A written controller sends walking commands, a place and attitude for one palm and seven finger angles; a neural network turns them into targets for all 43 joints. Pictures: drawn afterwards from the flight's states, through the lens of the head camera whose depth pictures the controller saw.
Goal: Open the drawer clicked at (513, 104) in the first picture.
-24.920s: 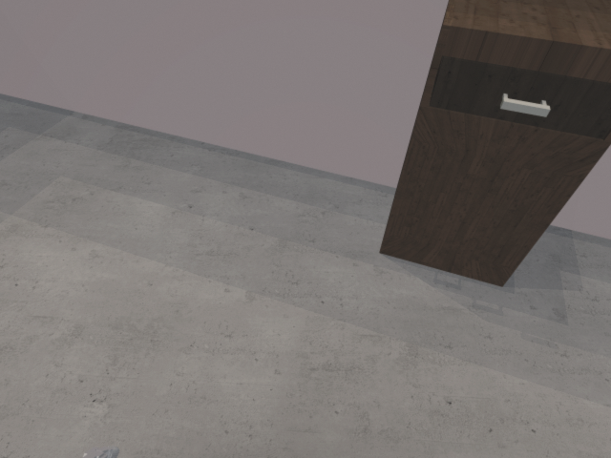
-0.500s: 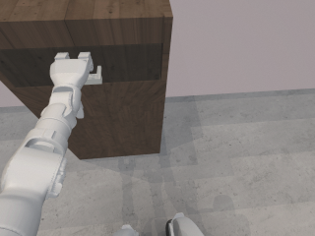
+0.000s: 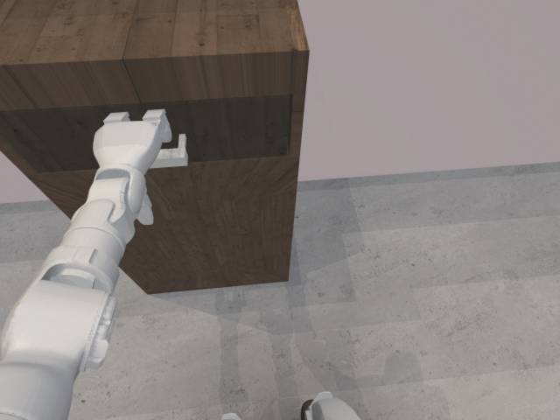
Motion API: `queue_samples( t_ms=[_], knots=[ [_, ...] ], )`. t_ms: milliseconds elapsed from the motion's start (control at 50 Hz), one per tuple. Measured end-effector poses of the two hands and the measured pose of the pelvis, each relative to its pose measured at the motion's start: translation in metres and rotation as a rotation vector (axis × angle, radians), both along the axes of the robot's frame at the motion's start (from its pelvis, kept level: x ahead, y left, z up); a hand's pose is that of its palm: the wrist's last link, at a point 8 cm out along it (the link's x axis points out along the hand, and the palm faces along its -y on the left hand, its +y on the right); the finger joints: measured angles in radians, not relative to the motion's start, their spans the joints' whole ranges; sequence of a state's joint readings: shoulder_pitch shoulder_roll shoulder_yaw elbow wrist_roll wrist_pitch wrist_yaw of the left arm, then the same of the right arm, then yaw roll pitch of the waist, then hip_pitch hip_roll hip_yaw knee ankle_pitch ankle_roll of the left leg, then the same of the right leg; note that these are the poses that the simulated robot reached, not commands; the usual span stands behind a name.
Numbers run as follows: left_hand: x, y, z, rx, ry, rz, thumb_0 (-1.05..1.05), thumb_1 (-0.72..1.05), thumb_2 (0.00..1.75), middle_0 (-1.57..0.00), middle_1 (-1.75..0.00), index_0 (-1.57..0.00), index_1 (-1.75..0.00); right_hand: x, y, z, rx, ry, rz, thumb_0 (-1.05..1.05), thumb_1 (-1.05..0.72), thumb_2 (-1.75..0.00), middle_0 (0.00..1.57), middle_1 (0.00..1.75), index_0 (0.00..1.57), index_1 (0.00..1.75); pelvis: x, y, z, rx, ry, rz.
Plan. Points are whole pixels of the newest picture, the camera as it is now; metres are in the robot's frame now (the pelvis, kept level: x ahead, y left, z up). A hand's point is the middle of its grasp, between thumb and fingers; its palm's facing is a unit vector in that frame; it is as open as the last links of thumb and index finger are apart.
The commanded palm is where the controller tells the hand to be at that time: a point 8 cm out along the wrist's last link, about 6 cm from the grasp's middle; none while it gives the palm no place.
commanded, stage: lift the fingers back up to retry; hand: left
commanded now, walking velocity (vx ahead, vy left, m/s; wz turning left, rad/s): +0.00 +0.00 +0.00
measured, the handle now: (152, 150) +0.54 +0.18 +0.03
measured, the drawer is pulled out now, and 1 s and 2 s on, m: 0.00 0.00 0.00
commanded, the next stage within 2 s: re-aim the fingers above the handle in 0.40 s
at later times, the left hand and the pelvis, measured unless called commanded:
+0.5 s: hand (127, 150) +0.49 +0.19 +0.08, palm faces -0.03 -0.02 -1.00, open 13.6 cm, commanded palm +0.47 +0.19 +0.15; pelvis +0.04 +0.00 +0.02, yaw +1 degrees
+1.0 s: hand (131, 149) +0.49 +0.19 +0.09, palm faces -0.02 -0.01 -1.00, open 13.8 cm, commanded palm +0.47 +0.19 +0.15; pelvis +0.04 -0.01 +0.02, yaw +1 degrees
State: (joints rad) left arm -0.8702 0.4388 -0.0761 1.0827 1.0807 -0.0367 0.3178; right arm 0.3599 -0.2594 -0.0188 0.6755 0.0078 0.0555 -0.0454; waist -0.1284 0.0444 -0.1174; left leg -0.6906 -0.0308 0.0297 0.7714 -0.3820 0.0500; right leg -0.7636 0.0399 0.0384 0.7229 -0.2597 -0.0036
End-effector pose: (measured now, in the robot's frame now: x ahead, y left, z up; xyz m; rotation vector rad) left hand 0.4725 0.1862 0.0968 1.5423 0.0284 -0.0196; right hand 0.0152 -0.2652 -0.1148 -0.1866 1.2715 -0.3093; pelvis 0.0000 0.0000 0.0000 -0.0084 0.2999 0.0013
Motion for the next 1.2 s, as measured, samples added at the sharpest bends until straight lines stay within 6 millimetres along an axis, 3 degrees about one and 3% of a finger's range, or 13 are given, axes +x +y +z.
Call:
queue_samples(
  t_ms=[140,240,420,560,740,1200],
  knots=[
    [0.0,0.002,0.004,-0.008,-0.008,-0.019,0.0,-0.49,0.3,-0.42,-1.23,-0.36,-1.21,0.028,0.001,0.005,0.005,-0.022,0.017,0.0,-0.9,-0.9,0.2,0.3,0.21,0.3,0.015,0.002,0.007,-0.003,-0.019,0.007],
    [0.0,0.006,0.019,-0.008,-0.034,-0.011,0.0,-0.49,0.3,-0.44,-1.23,-0.38,-1.22,0.053,0.003,0.007,0.022,-0.049,0.038,0.0,-0.9,-0.9,0.2,0.3,0.21,0.3,0.026,0.002,0.011,-0.005,-0.04,0.014],
    [0.0,0.008,0.037,0.006,-0.007,0.02,0.0,-0.49,0.3,-0.38,-1.21,-0.4,-1.22,0.098,0.006,0.011,0.056,-0.105,0.087,0.0,-0.9,-0.9,0.2,0.3,0.21,0.3,0.038,-0.002,0.018,0.0,-0.074,0.023],
    [-0.002,0.006,0.044,0.009,-0.012,0.004,0.0,-0.49,0.3,-0.35,-1.21,-0.35,-1.21,0.117,0.003,0.013,0.059,-0.131,0.114,0.0,-0.9,-0.9,0.2,0.3,0.21,0.3,0.041,-0.007,0.019,0.004,-0.08,0.026],
    [-0.007,0.003,0.043,0.017,-0.016,0.004,0.0,-0.49,0.3,-0.32,-1.2,-0.33,-1.2,0.116,-0.004,0.013,0.059,-0.119,0.111,0.0,-0.9,-0.9,0.2,0.3,0.21,0.3,0.041,-0.011,0.019,0.007,-0.087,0.025],
    [-0.004,-0.001,0.042,0.028,-0.011,0.002,0.0,-0.49,0.3,-0.32,-1.2,-0.32,-1.2,0.076,-0.011,0.01,0.05,-0.068,0.056,0.0,-0.9,-0.9,0.2,0.3,0.2,0.3,0.032,-0.014,0.019,0.012,-0.086,0.013]
  ],
)
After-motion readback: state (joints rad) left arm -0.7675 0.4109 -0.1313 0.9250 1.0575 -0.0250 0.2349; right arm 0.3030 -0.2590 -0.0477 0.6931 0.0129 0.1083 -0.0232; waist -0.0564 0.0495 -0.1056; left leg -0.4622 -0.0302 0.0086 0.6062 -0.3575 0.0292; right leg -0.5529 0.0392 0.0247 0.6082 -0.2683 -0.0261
